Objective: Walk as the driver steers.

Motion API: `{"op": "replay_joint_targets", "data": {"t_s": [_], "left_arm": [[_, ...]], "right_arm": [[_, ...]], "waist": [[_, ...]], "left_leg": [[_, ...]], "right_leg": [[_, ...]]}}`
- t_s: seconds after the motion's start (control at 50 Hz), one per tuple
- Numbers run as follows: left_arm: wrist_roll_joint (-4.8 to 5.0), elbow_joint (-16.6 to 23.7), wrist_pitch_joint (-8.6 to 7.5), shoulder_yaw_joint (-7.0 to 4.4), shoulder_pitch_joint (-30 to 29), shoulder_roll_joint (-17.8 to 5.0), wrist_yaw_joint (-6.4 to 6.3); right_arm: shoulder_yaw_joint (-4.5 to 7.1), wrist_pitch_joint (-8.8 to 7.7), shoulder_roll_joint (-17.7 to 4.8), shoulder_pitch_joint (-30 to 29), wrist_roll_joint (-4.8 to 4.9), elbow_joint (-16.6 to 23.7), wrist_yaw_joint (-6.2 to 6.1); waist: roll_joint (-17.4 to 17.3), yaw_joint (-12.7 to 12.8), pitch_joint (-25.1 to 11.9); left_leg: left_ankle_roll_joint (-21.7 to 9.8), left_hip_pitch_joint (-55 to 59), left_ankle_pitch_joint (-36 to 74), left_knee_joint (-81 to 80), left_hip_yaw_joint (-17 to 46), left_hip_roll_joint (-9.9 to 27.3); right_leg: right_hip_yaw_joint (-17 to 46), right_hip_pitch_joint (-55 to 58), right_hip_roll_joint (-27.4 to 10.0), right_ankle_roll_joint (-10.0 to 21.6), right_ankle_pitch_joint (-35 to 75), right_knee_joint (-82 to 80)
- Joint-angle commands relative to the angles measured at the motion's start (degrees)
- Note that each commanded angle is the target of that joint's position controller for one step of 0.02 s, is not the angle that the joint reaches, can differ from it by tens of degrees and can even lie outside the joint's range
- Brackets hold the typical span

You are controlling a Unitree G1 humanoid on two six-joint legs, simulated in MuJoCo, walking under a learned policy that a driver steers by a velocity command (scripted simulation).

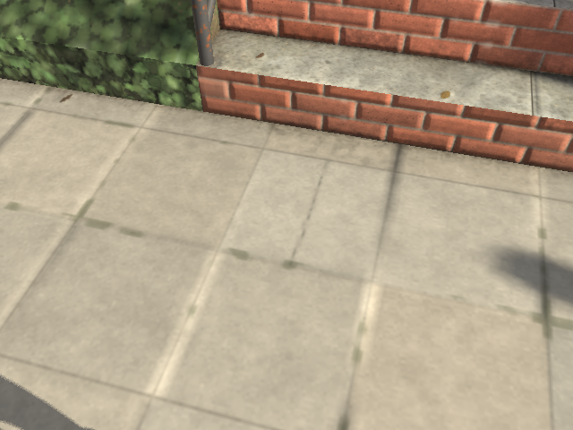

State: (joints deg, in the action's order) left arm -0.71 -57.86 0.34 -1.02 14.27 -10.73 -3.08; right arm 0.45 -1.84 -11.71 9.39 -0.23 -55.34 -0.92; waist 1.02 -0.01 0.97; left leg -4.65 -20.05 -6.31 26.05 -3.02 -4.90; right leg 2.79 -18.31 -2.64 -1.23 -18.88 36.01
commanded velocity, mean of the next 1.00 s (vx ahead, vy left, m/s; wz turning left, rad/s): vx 0.19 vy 0.00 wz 0.00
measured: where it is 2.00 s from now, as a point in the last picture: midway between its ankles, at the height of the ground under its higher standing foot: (294, 318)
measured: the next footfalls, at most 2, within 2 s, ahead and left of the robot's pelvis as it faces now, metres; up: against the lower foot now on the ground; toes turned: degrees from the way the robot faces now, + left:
right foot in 0.02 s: +0.06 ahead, -0.13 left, +0.00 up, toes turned +1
right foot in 1.24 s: +0.57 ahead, -0.10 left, +0.00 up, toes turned -1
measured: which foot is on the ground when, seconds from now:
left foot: down 0.00-1.00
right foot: up 0.00-0.00, down 0.02-0.72, up 0.74-1.00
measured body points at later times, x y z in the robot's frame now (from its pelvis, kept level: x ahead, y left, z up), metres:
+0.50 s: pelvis +0.06 -0.03 +0.00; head +0.07 -0.03 +0.45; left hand +0.04 +0.20 -0.15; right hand +0.10 -0.27 -0.15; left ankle +0.08 +0.08 -0.73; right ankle +0.02 -0.14 -0.73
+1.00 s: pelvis +0.23 +0.03 +0.02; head +0.24 +0.05 +0.47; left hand +0.37 +0.29 -0.11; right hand +0.17 -0.20 -0.13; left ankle +0.14 +0.10 -0.73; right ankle +0.36 -0.13 -0.66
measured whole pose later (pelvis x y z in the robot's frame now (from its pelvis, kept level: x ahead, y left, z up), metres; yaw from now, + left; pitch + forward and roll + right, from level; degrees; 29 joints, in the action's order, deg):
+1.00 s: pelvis +0.23 +0.03 +0.02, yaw +2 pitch +1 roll +0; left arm 1.2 -52.6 -5.1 -4.0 7.0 -14.3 -0.1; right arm 0.6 -5.3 -9.6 24.9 -0.3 -62.6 0.4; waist 1.9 -3.4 -0.9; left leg -4.1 0.8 -13.9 12.0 -3.0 -3.5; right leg 0.2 -39.2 -6.9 2.1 -3.3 52.7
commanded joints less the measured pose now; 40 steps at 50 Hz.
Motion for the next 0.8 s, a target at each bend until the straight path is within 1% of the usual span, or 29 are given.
{"op": "replay_joint_targets", "data": {"t_s": [0.02,0.04,0.06,0.08,0.1,0.14,0.18,0.2,0.32,0.42,0.44,0.46,0.48,0.5,0.52,0.54,0.56,0.58,0.6,0.62,0.64,0.66,0.68,0.7,0.72,0.74,0.76,0.78,0.8], "left_arm": [[-1.34,-1.24,0.74,-0.67,9.93,-3.64,0.2],[-0.61,-1.67,0.4,-1.53,8.57,-7.38,0.13],[-0.19,-1.83,-0.39,-1.5,7.11,-6.58,0.19],[-0.25,-1.79,-1.24,-1.2,5.68,-5.19,0.19],[-0.15,-1.7,-1.99,-1.29,4.25,-5.05,0.26],[0.29,-1.47,-3.12,-1.4,3.48,-4.45,0.4],[0.62,-1.96,-3.38,-1.34,5.36,-3.79,0.46],[0.62,-2.24,-3.38,-1.32,6.21,-3.69,0.49],[0.65,-2.9,-3.16,-1.1,8.67,-3.52,0.87],[0.7,-3.11,-2.68,-0.9,8.96,-2.9,1.03],[0.75,-3.84,-2.53,-0.88,10.29,-2.49,1.04],[1.09,-4.05,-2.33,-1.26,10.73,-3.39,1.0],[1.42,-3.77,-2.28,-1.76,10.75,-4.8,0.94],[1.84,-3.5,-2.61,-2.16,11.69,-5.98,0.87],[2.24,-3.49,-3.3,-2.65,13.39,-7.49,0.88],[2.36,-3.24,-4.07,-3.29,12.93,-9.36,0.92],[2.08,-3.03,-4.85,-3.42,12.75,-9.17,1.01],[1.67,-2.95,-5.47,-3.32,12.93,-8.44,1.21],[1.62,-2.72,-5.79,-3.29,12.72,-8.06,1.52],[1.92,-2.34,-5.74,-3.29,11.86,-7.94,1.79],[2.26,-1.84,-5.46,-3.33,10.47,-8.15,1.97],[2.56,-1.22,-5.05,-3.37,8.28,-8.65,2.17],[2.42,-0.79,-4.73,-3.39,7.57,-9.02,2.33],[2.18,-0.26,-4.79,-3.35,6.46,-9.3,2.32],[1.96,1.25,-5.13,-2.62,3.36,-6.96,2.46],[1.97,3.23,-6.25,-1.41,4.16,-1.94,2.28],[2.89,3.7,-7.22,-1.83,3.08,-3.61,2.46],[3.73,4.32,-7.77,-2.06,1.86,-5.08,2.89],[3.56,4.15,-7.91,-2.36,1.6,-5.93,2.9]], "right_arm": [[1.02,-0.21,-5.74,-1.27,0.75,2.12,-0.48],[1.6,0.11,-6.33,0.84,0.95,1.93,-0.75],[1.47,0.17,-5.71,0.83,0.41,1.56,-1.1],[1.44,0.15,-5.1,1.32,0.16,1.33,-1.27],[1.38,0.19,-4.49,2.35,-0.09,0.65,-1.43],[1.39,0.22,-4.42,3.85,-0.53,-0.57,-1.43],[1.38,0.19,-4.55,3.82,-0.25,-1.22,-1.24],[1.33,0.11,-4.32,3.48,0.0,-1.36,-1.15],[1.1,0.0,-3.83,4.21,0.4,-2.93,-0.85],[1.14,0.56,-3.97,4.73,0.6,-3.99,-1.05],[1.02,0.69,-3.39,5.73,0.63,-4.8,-1.07],[1.22,0.84,-3.61,6.0,0.97,-5.22,-1.08],[1.48,0.77,-4.03,5.52,1.21,-5.18,-1.05],[1.52,0.24,-4.01,3.71,1.33,-4.38,-0.92],[1.31,-0.79,-3.18,0.93,1.61,-3.09,-0.61],[1.09,-1.93,-2.46,-1.11,1.88,-1.96,-0.19],[1.09,-2.92,-2.58,-3.09,1.85,-1.11,0.24],[1.35,-3.66,-3.25,-4.16,1.94,-0.46,0.63],[1.53,-4.18,-3.72,-4.49,2.19,-0.02,1.01],[1.67,-4.53,-3.98,-4.51,2.51,0.13,1.39],[1.84,-4.71,-3.89,-3.75,2.68,-0.21,1.69],[2.06,-4.71,-3.37,-0.71,2.64,-1.69,1.89],[2.84,-4.38,-3.92,4.73,2.38,-4.22,1.89],[3.92,-3.9,-5.3,11.51,2.14,-6.49,1.75],[5.38,-3.72,-9.33,20.37,1.9,-8.22,1.33],[6.22,-3.95,-14.77,26.67,1.62,-8.41,1.44],[4.41,-4.74,-10.26,22.32,0.6,-8.0,1.62],[3.5,-5.32,-7.68,16.24,0.7,-6.06,1.77],[2.79,-5.55,-6.22,11.72,0.71,-4.6,2.18]], "waist": [[-3.74,2.9,1.81],[2.03,0.06,4.62],[5.35,-0.19,5.31],[7.03,-0.93,4.58],[7.35,-1.73,3.78],[4.78,-1.94,2.52],[1.3,-0.97,2.42],[0.58,-0.62,2.2],[-1.12,0.13,-0.62],[-1.16,0.05,-0.47],[-0.78,0.2,-1.67],[0.41,0.28,-0.45],[2.09,0.55,2.08],[3.72,1.43,5.16],[6.22,2.57,7.62],[8.21,2.64,10.23],[7.42,2.92,11.41],[6.66,2.88,11.04],[6.28,2.58,9.99],[5.67,2.02,9.06],[5.22,1.02,8.1],[5.0,-1.02,6.88],[4.89,-3.09,4.7],[4.22,-6.21,1.95],[-4.67,-10.27,-0.6],[-19.79,-10.57,-4.9],[-13.47,-7.62,-3.09],[-8.85,-5.1,1.19],[-5.09,-3.16,2.45]], "left_leg": [[-0.36,-10.88,-30.4,-12.57,12.76,10.48],[0.99,-5.86,-25.09,-10.38,8.04,6.79],[1.85,1.02,-19.44,-6.64,6.04,5.52],[1.86,5.14,-14.84,-4.08,5.58,5.33],[1.6,7.7,-11.69,-2.6,5.1,5.26],[1.11,8.61,-8.5,-1.8,4.85,5.36],[0.57,7.08,-8.22,-2.44,5.42,5.86],[0.45,6.4,-7.65,-2.51,5.54,5.91],[0.44,8.67,2.89,-0.2,5.49,6.16],[0.46,9.64,6.64,0.91,5.61,6.27],[0.39,10.14,1.15,1.34,4.66,5.4],[0.19,8.63,-8.94,3.02,3.08,3.75],[0.01,4.86,-18.91,4.92,1.99,2.5],[-0.18,-0.81,-23.3,7.55,1.69,2.23],[-0.26,-6.7,-21.31,12.08,0.63,2.23],[-0.74,-11.74,-17.62,15.73,0.43,3.63],[-1.22,-15.15,-17.14,18.65,1.96,5.67],[-1.55,-18.15,-19.1,20.83,2.97,6.97],[-1.73,-19.3,-20.84,20.67,3.33,7.98],[-1.8,-17.57,-20.63,17.57,2.98,8.46],[-1.7,-12.24,-18.01,12.65,1.4,7.82],[-1.31,-2.27,-12.0,7.26,-1.64,5.58],[-0.56,9.02,-7.2,5.76,-3.87,2.44],[-0.7,18.26,-6.02,5.8,-3.07,1.75],[-4.13,26.54,-11.42,-1.47,10.5,10.61],[-12.5,34.71,-16.21,-13.65,38.91,25.08],[-13.56,31.45,-18.97,-15.64,45.01,27.81],[-11.64,27.43,-17.46,-15.02,38.09,26.75],[-9.49,23.9,-13.48,-15.54,30.25,23.96]], "right_leg": [[-0.08,10.5,-0.95,3.28,2.18,-9.94],[1.42,0.9,-1.28,5.01,-8.57,-12.89],[2.33,-5.7,-1.08,5.41,-14.85,-16.43],[2.89,-7.76,-1.4,4.9,-15.69,-18.79],[3.0,-8.15,-1.37,4.11,-13.72,-19.49],[2.71,-6.13,-1.18,3.48,-9.51,-18.5],[1.64,-3.43,-0.4,3.56,-5.22,-16.91],[1.18,-1.87,-0.11,3.6,-3.1,-16.01],[-0.23,2.3,0.6,3.77,7.78,-13.29],[-0.85,3.48,0.99,3.68,12.31,-12.62],[-1.21,4.27,1.37,4.03,6.83,-13.24],[-0.55,3.64,1.39,5.29,-2.19,-13.97],[1.96,2.8,0.01,7.29,-11.83,-15.5],[6.92,3.25,-3.36,9.77,-19.61,-18.38],[14.21,5.57,-8.63,12.73,-23.83,-22.62],[21.02,7.71,-14.18,15.49,-23.06,-25.23],[23.93,9.24,-16.95,16.86,-17.66,-25.58],[23.9,12.35,-17.83,17.0,-10.42,-24.85],[22.11,15.03,-17.67,16.31,-4.46,-23.95],[18.94,15.79,-16.39,14.91,-1.28,-23.25],[14.84,13.83,-13.99,13.16,-0.6,-22.6],[10.14,8.31,-10.85,11.39,0.31,-21.19],[6.79,2.41,-7.89,10.11,4.07,-18.23],[3.75,-2.07,-5.56,8.65,11.3,-12.45],[-2.65,-9.17,-0.4,5.14,14.58,5.21],[-5.1,-21.72,6.58,2.27,-5.47,26.08],[2.82,-26.98,4.02,3.79,-10.54,37.11],[3.75,-30.15,0.78,5.75,-5.6,39.82],[2.68,-28.97,-2.1,6.61,0.47,38.2]]}}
